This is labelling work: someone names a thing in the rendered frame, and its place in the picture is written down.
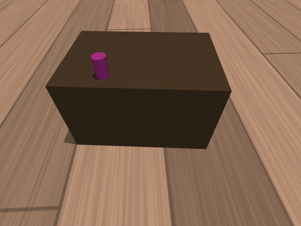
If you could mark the can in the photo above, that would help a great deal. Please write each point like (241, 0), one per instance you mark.
(100, 64)

